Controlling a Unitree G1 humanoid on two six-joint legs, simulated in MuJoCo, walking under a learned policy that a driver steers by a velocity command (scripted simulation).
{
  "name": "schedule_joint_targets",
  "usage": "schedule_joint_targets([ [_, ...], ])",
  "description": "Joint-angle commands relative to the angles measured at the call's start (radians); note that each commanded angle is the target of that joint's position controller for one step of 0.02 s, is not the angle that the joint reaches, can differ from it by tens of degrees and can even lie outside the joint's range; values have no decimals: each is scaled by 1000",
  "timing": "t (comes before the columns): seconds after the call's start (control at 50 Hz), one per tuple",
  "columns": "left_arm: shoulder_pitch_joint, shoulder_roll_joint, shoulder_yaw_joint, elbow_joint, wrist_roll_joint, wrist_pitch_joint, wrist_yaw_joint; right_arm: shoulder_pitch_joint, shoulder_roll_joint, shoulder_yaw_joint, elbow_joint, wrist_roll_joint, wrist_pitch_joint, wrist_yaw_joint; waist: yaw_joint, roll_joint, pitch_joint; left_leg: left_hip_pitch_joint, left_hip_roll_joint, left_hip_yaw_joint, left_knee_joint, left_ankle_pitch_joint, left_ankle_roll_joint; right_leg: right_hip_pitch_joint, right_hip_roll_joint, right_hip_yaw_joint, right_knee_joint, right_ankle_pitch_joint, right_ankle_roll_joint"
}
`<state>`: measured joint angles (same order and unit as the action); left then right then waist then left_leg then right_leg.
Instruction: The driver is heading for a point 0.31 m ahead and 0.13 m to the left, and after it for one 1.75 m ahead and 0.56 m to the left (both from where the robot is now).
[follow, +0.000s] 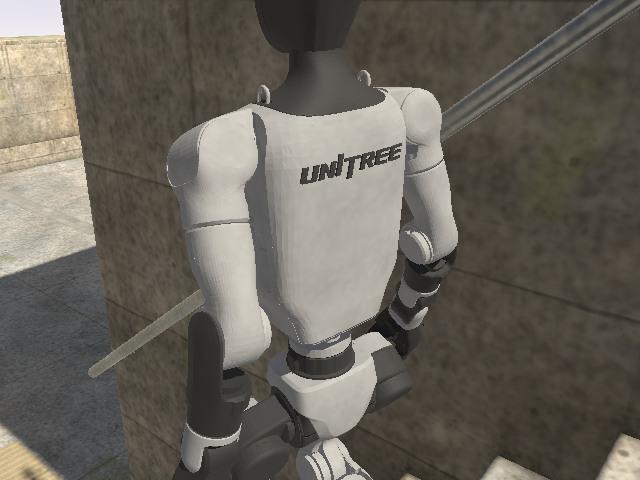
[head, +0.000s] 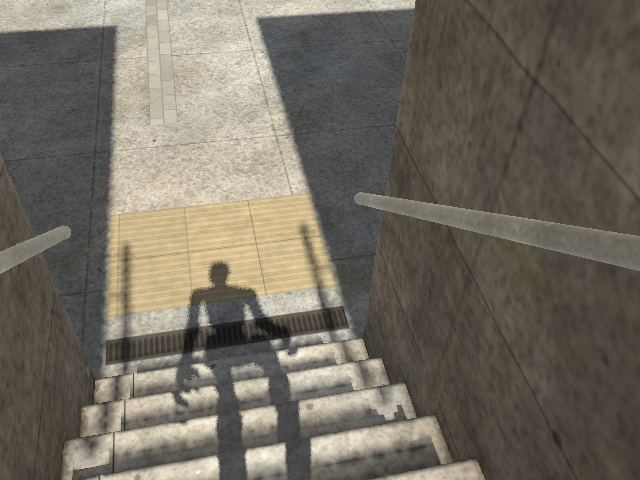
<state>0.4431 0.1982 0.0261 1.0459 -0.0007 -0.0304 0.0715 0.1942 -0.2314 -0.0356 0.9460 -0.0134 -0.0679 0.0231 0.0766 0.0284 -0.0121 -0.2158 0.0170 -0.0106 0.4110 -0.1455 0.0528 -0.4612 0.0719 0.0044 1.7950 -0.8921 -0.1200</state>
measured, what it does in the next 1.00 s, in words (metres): goes down, turning left: right foot, then left foot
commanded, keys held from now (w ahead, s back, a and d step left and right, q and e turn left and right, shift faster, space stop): no key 0.14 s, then q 0.28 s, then w+q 0.26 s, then q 0.32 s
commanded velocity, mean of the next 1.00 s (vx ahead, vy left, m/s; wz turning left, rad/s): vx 0.19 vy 0.00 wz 0.38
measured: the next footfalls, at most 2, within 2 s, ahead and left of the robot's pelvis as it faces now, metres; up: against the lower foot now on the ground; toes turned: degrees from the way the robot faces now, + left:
right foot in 0.34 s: +0.12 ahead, -0.11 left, +0.00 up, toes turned +3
left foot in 0.70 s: +0.07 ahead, +0.14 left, +0.00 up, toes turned +16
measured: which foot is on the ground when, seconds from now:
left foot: down 0.00-0.40, up 0.42-0.68, down 0.70-1.00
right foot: up 0.00-0.32, down 0.34-0.70, up 0.72-1.00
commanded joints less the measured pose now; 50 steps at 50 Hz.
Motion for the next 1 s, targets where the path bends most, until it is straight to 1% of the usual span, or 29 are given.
schedule_joint_targets([
  [0.02, 99, 86, 17, -46, -37, 0, 17, 474, -155, -26, 99, 29, 8, 7, -134, 213, -136, 654, 367, -220, 267, 1153, 141, -766, 39, 21, 455, 2, -36],
  [0.04, -4, 97, 19, -67, 7, 7, 11, 426, -194, -33, 85, 13, 5, -13, -150, 179, -96, 456, 414, -360, 121, 665, 244, -736, 11, 90, 421, 167, -22],
  [0.06, -33, 118, 24, -59, 21, 35, 4, 347, -152, -7, 66, -9, 2, -24, -96, 17, -7, 236, 390, -328, 51, 472, 265, -648, -17, 127, 293, 330, 4],
  [0.1, -44, 58, 19, -40, 39, 78, 8, 311, -94, 29, 80, -21, -22, -27, -42, 11, 88, -17, 319, -255, 99, 668, 237, -563, 18, 137, 224, 418, 34],
  [0.14, -54, 41, 22, -29, 42, 82, 12, 281, -82, 48, 72, -9, -45, -21, -22, 45, 62, -97, 242, -196, 138, 732, 193, -514, 54, 112, 85, 526, 66],
  [0.16, -143, 25, 14, -79, 41, 80, -3, 236, -38, 73, 60, 17, -56, -27, 5, -18, 102, -222, 211, -153, 89, 635, 175, -423, 29, 124, -242, 686, 111],
  [0.22, -61, -10, -4, -1, 70, 97, -25, 236, -43, 79, 84, 29, -63, -29, 41, 116, -13, -275, 154, -139, 68, 669, 94, -12, -49, 13, -590, 1004, 115],
  [0.28, -92, 57, 3, 12, 32, 111, -22, 184, -89, 61, 37, 28, -45, -26, 24, 149, 42, -304, 126, -130, 104, 758, 45, 147, -21, -46, -685, 922, 95],
  [0.34, -76, 93, 1, -12, 24, 91, -10, 136, -120, 39, -23, 14, -7, -38, 24, 165, 109, -241, 129, -188, 242, 938, 73, 212, -34, -33, -916, 737, 78],
  [0.36, -96, 127, 5, -41, 15, 61, -11, 204, -150, 13, -37, 11, 20, -43, -27, 42, 109, -180, 74, -190, 317, 792, 52, 239, -88, 33, -1124, 1040, 82],
  [0.38, -73, 165, 24, -46, -6, 38, -11, 336, -115, 11, -38, 8, 38, -54, -97, -91, 12, -222, 32, -177, 404, 471, 16, 386, -211, 123, -1135, 1401, 22],
  [0.4, 2, 164, 30, -61, -14, 34, -13, 335, -88, 7, -51, 7, 57, -57, -52, -168, -102, -327, -34, -133, 586, -68, 0, 531, -368, 255, -1130, 1702, -99],
  [0.42, -36, 133, 14, -93, -25, 31, -17, 224, -65, -1, -97, -5, 80, -52, -55, -166, -92, -393, -100, -85, 721, -594, -6, 460, -458, 350, -1227, 1708, -179],
  [0.44, -14, 171, 18, -112, -19, 24, -23, 181, -71, -6, -138, -15, 87, -37, -48, -159, -79, -483, -81, -73, 821, -634, -19, 459, -506, 424, -1262, 1508, -244],
  [0.48, -48, 208, 34, -141, 1, 35, -26, 89, -45, -7, -164, -5, 110, -22, -44, -168, -7, -480, -44, -27, 878, -388, -30, 234, -438, 309, -1352, 782, -205],
  [0.52, -104, 172, 35, -184, 0, 45, -23, 15, -42, -5, -196, -33, 129, -14, -54, -158, 82, -456, -26, 9, 847, -250, -14, 34, -388, 256, -1400, 225, -144],
  [0.58, -146, 194, 45, -238, 15, 31, -34, 52, -60, -25, -187, -14, 153, 4, -77, -226, 57, -279, -62, 71, 942, -80, -2, -115, -388, 163, -1327, 225, -94],
  [0.64, -145, 233, 62, -264, 15, 38, -41, -4, -59, -11, -248, 3, 136, 4, -64, -183, 92, -151, -84, 135, 585, -321, -4, -157, -361, 25, -1338, 168, -28],
  [0.66, -158, 263, 72, -266, 25, 45, -33, 73, -70, -17, -232, -2, 132, 7, -96, -233, 71, -23, -109, 167, 539, -400, -11, -189, -354, 6, -1267, 239, -16],
  [0.68, -266, 268, 73, -287, 29, 34, -36, 241, -108, -36, -191, -11, 130, -4, -207, -217, 18, 197, -80, 151, 603, -158, 2, -298, -364, -7, -1072, 352, 2],
  [0.7, -222, 213, 60, -301, 45, 52, -34, 322, -129, -46, -171, 32, 114, 3, -248, 10, 62, 189, -50, -102, 148, -564, 57, -289, -274, -83, -770, 421, 34],
  [0.72, -180, 58, 19, -311, 60, 43, -48, 383, -179, -32, -154, 29, 79, -7, -144, 320, 118, 207, 203, -557, 170, -61, 93, -550, -153, -78, -406, 116, 92],
  [0.74, -244, 125, 28, -363, 65, 25, -57, 515, -259, -57, -132, 56, 80, -20, -240, 213, 54, 285, 316, -838, -53, 87, 201, -662, -81, 53, -485, 134, 116],
  [0.76, -299, 151, 34, -364, 36, 9, -59, 470, -273, -61, -137, 24, 87, -36, -219, 106, 112, 228, 327, -940, -86, -80, 282, -701, -73, 106, -477, 196, 127],
  [0.8, -215, 152, 34, -288, 40, 5, -48, 204, -230, -47, -180, -7, 95, -48, -54, 78, 137, -44, 237, -640, 41, -17, 260, -486, -110, 106, -520, 492, 133],
  [0.84, -153, 144, 42, -243, 44, 53, -30, 53, -154, -24, -233, 4, 82, -36, 20, 70, 61, -237, 144, -408, 138, 401, 191, -219, -86, 12, -461, 667, 127],
  [0.88, -141, 153, 53, -245, 33, 76, -25, 74, -140, -19, -230, 14, 64, -29, 41, 35, 5, -216, 74, -334, 227, 541, 169, -170, -72, 0, -496, 803, 114],
  [0.92, -230, 143, 46, -277, 39, 77, -30, 171, -121, -14, -178, 41, 53, -53, -9, 56, -53, -70, 55, -355, 306, 424, 171, -266, -68, 50, -540, 920, 115],
  [1.0, -373, 133, 36, -355, 58, 73, -30, 342, -94, -13, -144, 17, 65, -74, -86, 38, -15, 76, 83, -482, 326, 506, 190, -428, -76, 100, -682, 920, 167],
])
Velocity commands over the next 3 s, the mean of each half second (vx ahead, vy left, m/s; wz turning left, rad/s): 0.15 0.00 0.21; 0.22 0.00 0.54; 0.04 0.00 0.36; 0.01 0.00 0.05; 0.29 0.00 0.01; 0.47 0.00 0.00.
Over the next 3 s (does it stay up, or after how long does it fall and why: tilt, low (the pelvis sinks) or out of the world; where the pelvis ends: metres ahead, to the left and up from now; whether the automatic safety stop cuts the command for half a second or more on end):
stays up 0.42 0.08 -0.28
